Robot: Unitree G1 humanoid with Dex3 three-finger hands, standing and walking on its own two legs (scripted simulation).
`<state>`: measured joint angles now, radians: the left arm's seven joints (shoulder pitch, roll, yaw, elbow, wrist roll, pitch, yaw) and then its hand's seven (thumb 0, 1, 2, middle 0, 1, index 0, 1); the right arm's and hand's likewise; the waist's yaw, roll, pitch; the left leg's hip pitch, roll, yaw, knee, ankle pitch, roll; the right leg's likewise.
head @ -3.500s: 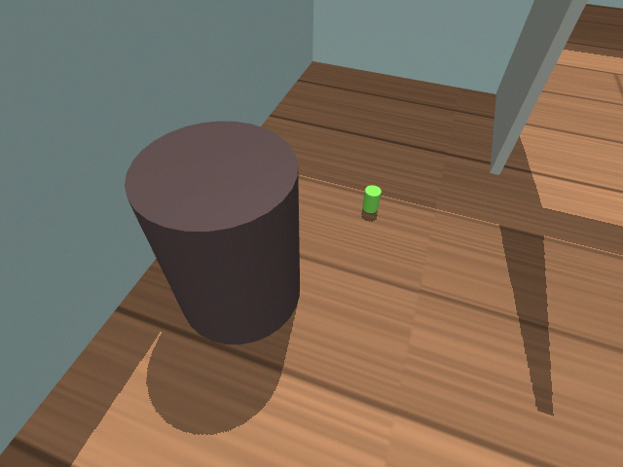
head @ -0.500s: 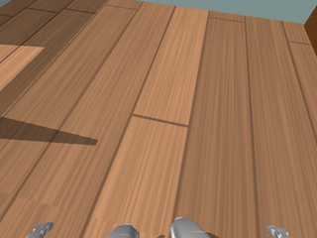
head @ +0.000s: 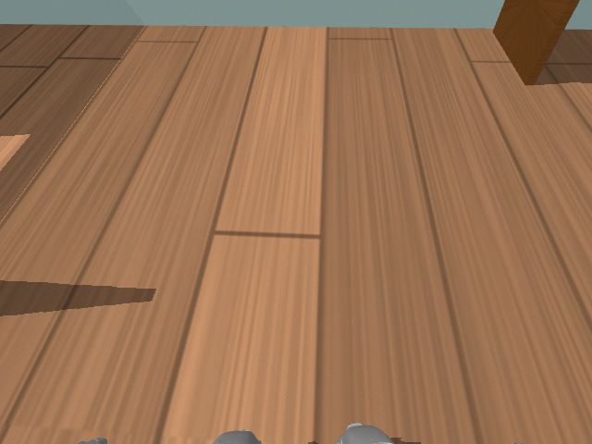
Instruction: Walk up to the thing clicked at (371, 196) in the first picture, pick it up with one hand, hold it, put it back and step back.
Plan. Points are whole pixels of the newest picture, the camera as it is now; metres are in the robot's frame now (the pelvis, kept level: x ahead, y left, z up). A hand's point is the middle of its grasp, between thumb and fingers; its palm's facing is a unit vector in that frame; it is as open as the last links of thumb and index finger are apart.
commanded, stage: walk up
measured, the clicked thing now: out of the picture -0.02 +1.30 -0.69
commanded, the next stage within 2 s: stand in 1.52 s
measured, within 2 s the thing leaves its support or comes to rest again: neither
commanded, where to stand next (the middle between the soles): +0.09 +0.01 m, yaw -3 degrees
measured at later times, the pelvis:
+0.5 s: pelvis +0.02 +0.01 +0.02, yaw -5 degrees
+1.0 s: pelvis +0.03 +0.02 +0.03, yaw -8 degrees
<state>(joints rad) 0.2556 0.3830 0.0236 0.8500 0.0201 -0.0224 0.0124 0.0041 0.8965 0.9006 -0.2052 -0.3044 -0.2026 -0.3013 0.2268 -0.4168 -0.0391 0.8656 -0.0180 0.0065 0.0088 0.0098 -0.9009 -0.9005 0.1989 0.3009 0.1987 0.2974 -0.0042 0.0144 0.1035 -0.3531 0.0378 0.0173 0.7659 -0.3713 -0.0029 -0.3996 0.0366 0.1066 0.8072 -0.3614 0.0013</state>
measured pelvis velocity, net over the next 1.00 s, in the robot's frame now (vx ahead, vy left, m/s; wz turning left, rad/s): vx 0.03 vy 0.02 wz -0.13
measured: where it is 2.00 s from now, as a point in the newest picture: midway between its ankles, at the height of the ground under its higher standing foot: outside the picture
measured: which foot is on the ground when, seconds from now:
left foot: down 0.00-1.00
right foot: down 0.00-1.00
